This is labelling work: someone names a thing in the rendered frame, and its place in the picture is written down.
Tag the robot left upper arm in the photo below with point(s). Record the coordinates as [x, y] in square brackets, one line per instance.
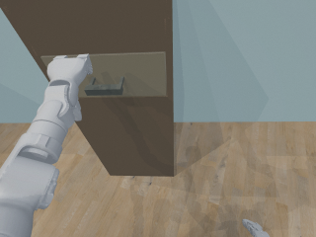
[27, 186]

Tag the cabinet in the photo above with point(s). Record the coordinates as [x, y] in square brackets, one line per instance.
[131, 135]

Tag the left robot forearm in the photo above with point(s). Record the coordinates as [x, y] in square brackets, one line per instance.
[43, 140]

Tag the handle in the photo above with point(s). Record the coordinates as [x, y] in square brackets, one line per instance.
[104, 89]

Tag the robot right hand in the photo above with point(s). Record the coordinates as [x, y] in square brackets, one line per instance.
[254, 228]

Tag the robot left hand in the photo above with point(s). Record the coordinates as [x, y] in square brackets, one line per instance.
[74, 68]

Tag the drawer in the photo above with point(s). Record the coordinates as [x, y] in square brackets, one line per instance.
[144, 73]

